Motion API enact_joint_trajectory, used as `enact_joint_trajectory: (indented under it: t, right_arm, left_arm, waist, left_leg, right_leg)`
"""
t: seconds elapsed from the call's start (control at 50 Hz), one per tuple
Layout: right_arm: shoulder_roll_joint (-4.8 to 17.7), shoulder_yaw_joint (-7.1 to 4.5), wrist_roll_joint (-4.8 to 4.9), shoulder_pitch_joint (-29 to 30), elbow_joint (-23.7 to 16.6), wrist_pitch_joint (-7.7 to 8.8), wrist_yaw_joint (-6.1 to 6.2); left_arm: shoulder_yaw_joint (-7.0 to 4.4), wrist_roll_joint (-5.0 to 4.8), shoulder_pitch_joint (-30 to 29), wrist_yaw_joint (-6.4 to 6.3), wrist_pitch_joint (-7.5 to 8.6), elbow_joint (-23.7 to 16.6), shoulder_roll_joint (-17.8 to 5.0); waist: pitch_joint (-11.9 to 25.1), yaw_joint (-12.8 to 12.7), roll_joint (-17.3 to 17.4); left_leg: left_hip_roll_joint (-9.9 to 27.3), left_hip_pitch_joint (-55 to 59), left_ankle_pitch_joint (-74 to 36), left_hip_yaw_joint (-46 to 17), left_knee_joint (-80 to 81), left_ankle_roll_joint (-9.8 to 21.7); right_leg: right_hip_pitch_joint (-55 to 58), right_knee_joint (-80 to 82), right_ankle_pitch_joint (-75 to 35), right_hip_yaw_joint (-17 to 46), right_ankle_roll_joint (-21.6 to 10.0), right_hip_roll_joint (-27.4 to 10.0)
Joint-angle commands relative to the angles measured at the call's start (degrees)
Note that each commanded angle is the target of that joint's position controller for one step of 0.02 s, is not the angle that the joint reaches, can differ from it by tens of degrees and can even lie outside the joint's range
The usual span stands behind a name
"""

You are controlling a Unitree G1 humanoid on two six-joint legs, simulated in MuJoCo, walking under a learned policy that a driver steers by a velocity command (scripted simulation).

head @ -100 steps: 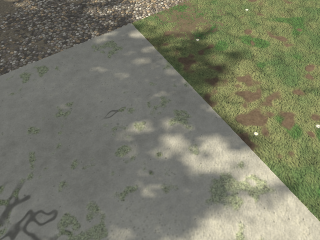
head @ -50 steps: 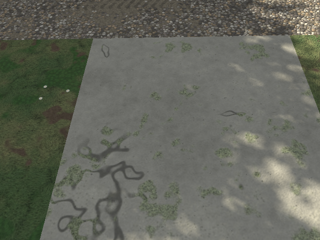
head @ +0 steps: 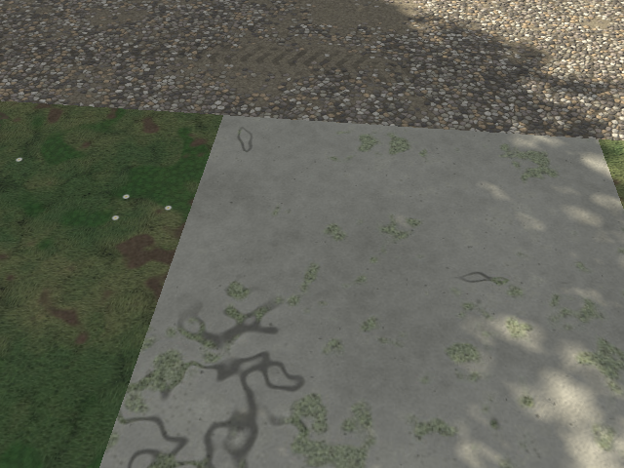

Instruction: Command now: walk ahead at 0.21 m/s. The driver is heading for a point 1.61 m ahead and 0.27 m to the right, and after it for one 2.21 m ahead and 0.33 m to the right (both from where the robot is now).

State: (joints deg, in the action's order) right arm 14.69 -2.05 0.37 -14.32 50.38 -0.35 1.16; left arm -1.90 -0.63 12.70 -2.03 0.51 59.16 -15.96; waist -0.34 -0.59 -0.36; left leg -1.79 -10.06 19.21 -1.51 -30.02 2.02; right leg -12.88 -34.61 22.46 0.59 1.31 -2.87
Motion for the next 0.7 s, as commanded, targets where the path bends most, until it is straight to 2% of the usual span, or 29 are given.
enact_joint_trajectory:
  t: [0.02, 0.04, 0.06, 0.08, 0.1, 0.12, 0.14, 0.16, 0.18, 0.2, 0.24, 0.26, 0.28, 0.32, 0.34, 0.4, 0.46, 0.5, 0.54, 0.56, 0.58, 0.6, 0.62, 0.64, 0.66, 0.68, 0.7]
  right_arm:
    - [11.6, -2.95, 0.36, -3.3, -1.5, 1.87, 0.48]
    - [10.9, -2.85, 0.45, -2.3, -1.9, 2.44, 0.43]
    - [10.5, -2.81, 0.97, -0.7, -2.4, 2.66, 0.38]
    - [10.5, -2.81, 1.58, 2.3, -3.2, 2.57, 0.3]
    - [10.3, -2.71, 1.79, 4.8, -3.9, 2.29, 0.22]
    - [8.3, -2.16, 1.16, 5.5, -4.4, 2.36, 0.11]
    - [3.9, -0.82, 0.11, 6.1, -5.4, 2.74, -0.25]
    - [3.9, -1.07, 1.01, 6.5, -8.1, 3.69, 0.18]
    - [6.8, -1.76, 2.41, 5.1, -7.2, 4.52, 0.15]
    - [7.3, -1.91, 2.87, 3.9, -6.4, 5.19, -0.37]
    - [7.7, -2.43, 1.46, 4.6, -5.5, 5.85, -0.76]
    - [7.4, -2.61, 0.88, 5.6, -5.6, 5.86, -1.18]
    - [6.3, -2.49, 0.69, 5.8, -5.6, 5.75, -1.63]
    - [4.4, -2.09, 0.57, 7.8, -6.2, 5.34, -2.08]
    - [3.6, -1.79, 0.64, 9.9, -7.1, 5.2, -2.14]
    - [1.9, -0.85, 0.96, 16.9, -9.6, 5.34, -2.52]
    - [2.2, -0.58, 1.34, 21.4, -11.2, 5.56, -3.24]
    - [2.9, -0.6, 1.49, 23.1, -12.2, 5.88, -3.83]
    - [4.7, -1.22, 1.36, 21.6, -12.2, 6.19, -4.2]
    - [6.1, -1.88, 1.25, 18.7, -11.5, 6.16, -4.07]
    - [8.0, -2.93, 1.27, 12.1, -9.7, 6.02, -3.71]
    - [10.1, -4.18, 1.37, 2.1, -6.6, 5.68, -3.09]
    - [13.7, -5.08, 0.53, -8.3, -4.2, 5.21, -2.3]
    - [15.2, -5.03, 0.08, -10.0, -2.6, 5.29, -3.03]
    - [9.4, -3.53, 0.44, -7.6, -2.7, 5.47, -3.08]
    - [7.8, -2.92, 0.47, -2.1, -3.2, 5.81, -2.96]
    - [7.1, -2.63, 0.23, 2.3, -3.8, 6.26, -3.11]
  left_arm:
    - [-0.88, -1.16, -5.8, 0.83, 2.93, -5.3, -4.8]
    - [-0.93, -1.53, -5.4, 1.42, 3.75, -5.4, -4.9]
    - [-0.94, -1.64, -4.2, 2.02, 4.5, -5.1, -4.9]
    - [-1.08, -1.54, -1.1, 2.46, 5.06, -3.6, -4.7]
    - [-1.51, -1.19, 4.8, 2.68, 5.28, -0.5, -4.5]
    - [-2.08, -0.4, 10.0, 2.75, 5.07, 2.2, -5.2]
    - [-2.87, 0.05, 16.6, 2.45, 4.97, 3.3, -8.4]
    - [-3.78, 0.38, 19.7, 3.31, 5.47, 3.2, -14.5]
    - [-2.55, 0.66, 14.5, 3.4, 6.17, 1.7, -10.8]
    - [-1.8, 0.21, 10.6, 3.21, 6.51, 0.1, -7.7]
    - [-1.22, 0.09, 7.5, 3.38, 6.45, -1.3, -6.5]
    - [-0.62, 0.38, 8.3, 3.34, 6.13, -1.2, -4.8]
    - [-0.38, 0.59, 9.8, 3.16, 5.84, -0.8, -4.2]
    - [-0.37, 0.7, 12.1, 2.47, 5.28, -0.4, -4.9]
    - [-0.4, 0.8, 12.3, 2.11, 5.01, -0.5, -5.5]
    - [-0.42, 0.8, 12.8, 1.27, 4.56, -1.0, -6.6]
    - [-0.67, 0.26, 15.5, 1.04, 4.44, -0.3, -7.0]
    - [-1.02, -0.18, 16.0, 0.95, 4.19, 0.0, -7.2]
    - [-1.61, -0.17, 14.7, 0.87, 3.84, -0.4, -8.1]
    - [-2.01, 0.04, 14.0, 0.8, 3.55, -0.8, -9.0]
    - [-2.28, 0.37, 13.1, 0.79, 3.01, -1.1, -9.4]
    - [-2.05, 0.7, 12.4, 0.77, 2.54, -1.7, -8.8]
    - [-1.09, 1.75, 13.2, 0.78, 2.59, -3.2, -6.4]
    - [1.24, 0.98, 21.7, 1.71, 3.81, -3.0, 2.8]
    - [-0.35, -0.8, 15.4, 2.16, 5.49, -3.4, -4.2]
    - [-1.38, -2.45, 9.3, 2.31, 6.46, -6.0, -7.2]
    - [-1.32, -2.23, 6.6, 1.88, 6.9, -6.6, -6.8]
  waist:
    - [-9.3, 2.5, 12.2]
    - [-9.2, 1.8, 11.7]
    - [-8.3, 0.6, 10.2]
    - [-6.8, -1.6, 8.6]
    - [-4.5, -4.4, 7.2]
    - [-2.7, -5.9, 4.1]
    - [0.2, -7.6, -7.9]
    - [0.2, -7.4, -18.9]
    - [-3.8, -4.8, -10.7]
    - [-6.9, -3.2, -7.5]
    - [-7.3, -2.0, -5.2]
    - [-6.2, -2.1, -5.4]
    - [-5.1, -2.3, -6.1]
    - [-4.2, -2.7, -5.2]
    - [-4.7, -3.0, -4.5]
    - [-6.5, -4.4, -4.4]
    - [-8.5, -5.1, -4.7]
    - [-9.0, -4.3, -4.7]
    - [-6.6, -1.7, -5.3]
    - [-3.6, 0.3, -6.4]
    - [1.2, 4.0, -7.3]
    - [7.1, 8.8, -6.6]
    - [15.3, 11.3, 0.2]
    - [24.2, 5.3, 16.4]
    - [18.1, 7.6, 10.1]
    - [8.2, 6.0, 8.1]
    - [3.8, 4.0, 2.1]
  left_leg:
    - [18.4, -3.8, 27.0, -27.4, 21.7, 11.9]
    - [19.1, -2.0, 23.4, -27.1, 21.3, 11.9]
    - [18.4, -1.5, 19.6, -24.4, 20.3, 10.8]
    - [15.8, -4.3, 15.2, -19.4, 18.6, 8.9]
    - [12.0, -9.4, 10.7, -13.6, 15.0, 6.8]
    - [8.1, -13.8, 5.8, -8.5, 7.9, 4.7]
    - [2.2, -20.8, 4.4, -0.3, -10.9, 0.5]
    - [-3.0, -31.4, 14.3, 0.3, -24.7, -1.0]
    - [1.3, -35.4, 13.2, -4.8, -33.3, -0.1]
    - [3.9, -38.0, 6.3, -5.3, -35.1, 1.0]
    - [7.1, -38.2, -3.1, -3.1, -32.4, 1.4]
    - [8.0, -35.8, -6.3, -2.1, -30.5, 1.0]
    - [7.9, -34.5, -8.4, -0.7, -29.1, 0.4]
    - [7.6, -34.3, -11.2, 1.3, -25.7, -1.2]
    - [7.4, -34.0, -12.7, 2.0, -22.4, -1.9]
    - [5.6, -29.0, -19.5, 4.0, -10.0, -2.7]
    - [4.3, -26.5, -22.4, 4.6, -3.3, -1.8]
    - [4.2, -26.5, -21.8, 3.7, -0.5, -0.3]
    - [3.0, -22.9, -19.2, 3.8, 0.9, 1.7]
    - [1.5, -18.3, -17.3, 4.6, 0.4, 2.8]
    - [-0.3, -10.0, -16.1, 5.8, 0.1, 4.3]
    - [-0.3, 3.7, -17.5, 5.7, 0.7, 6.1]
    - [11.0, 22.8, -14.7, -7.8, -1.8, 9.5]
    - [24.1, 37.8, 2.0, -37.7, 7.2, 19.1]
    - [22.2, 32.1, 7.5, -40.5, 13.7, 16.3]
    - [20.7, 23.0, 3.9, -31.4, 15.5, 14.0]
    - [18.8, 13.9, -4.2, -24.6, 17.3, 13.0]
  right_leg:
    - [-15.0, -11.1, 6.7, -0.4, -3.6, 0.5]
    - [-16.5, -10.6, 8.6, 0.6, -4.9, -0.7]
    - [-14.3, -6.4, 8.1, 0.5, -6.0, -1.3]
    - [-6.8, 0.9, 2.9, -1.2, -6.7, -0.5]
    - [4.9, 7.8, -7.1, -4.1, -6.2, 2.1]
    - [13.2, 9.0, -10.4, -2.6, -5.1, 2.7]
    - [20.3, 16.4, -2.7, 13.3, -7.5, -8.1]
    - [22.5, 25.5, 6.0, 37.7, -15.8, -19.2]
    - [19.3, 26.2, 11.4, 38.5, -17.3, -20.5]
    - [18.1, 26.1, 11.3, 32.1, -15.2, -17.9]
    - [17.8, 26.7, -0.8, 21.8, -11.7, -13.8]
    - [17.3, 26.7, -8.5, 16.9, -10.4, -11.7]
    - [17.5, 26.5, -16.0, 13.5, -10.1, -10.3]
    - [17.7, 26.2, -26.8, 9.1, -10.7, -9.2]
    - [16.6, 26.7, -28.9, 7.6, -10.9, -8.8]
    - [12.0, 29.0, -28.3, 4.0, -10.4, -7.3]
    - [12.8, 30.0, -27.6, 3.3, -11.0, -8.8]
    - [16.3, 28.6, -30.6, 3.0, -10.9, -10.6]
    - [20.0, 24.4, -42.2, 2.3, -9.9, -12.0]
    - [21.4, 20.2, -52.7, 2.0, -9.3, -12.2]
    - [21.5, 12.2, -62.4, 0.9, -8.6, -11.4]
    - [16.4, 0.5, -63.4, -0.4, -7.1, -9.0]
    - [1.6, -17.6, -43.1, -1.4, -5.9, -5.7]
    - [-18.1, -36.8, 7.4, 2.3, -3.1, 6.4]
    - [-23.9, -42.9, 9.9, 8.6, -4.5, 4.1]
    - [-27.3, -43.2, 4.8, 6.6, -5.3, 1.3]
    - [-24.9, -40.4, -0.8, 5.3, -5.3, -1.7]
